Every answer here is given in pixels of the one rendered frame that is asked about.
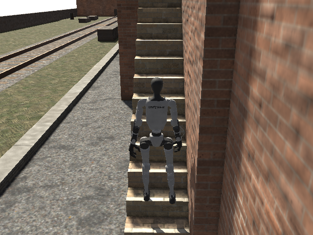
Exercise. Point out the stairs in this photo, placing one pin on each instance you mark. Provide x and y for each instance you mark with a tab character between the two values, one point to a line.
159	53

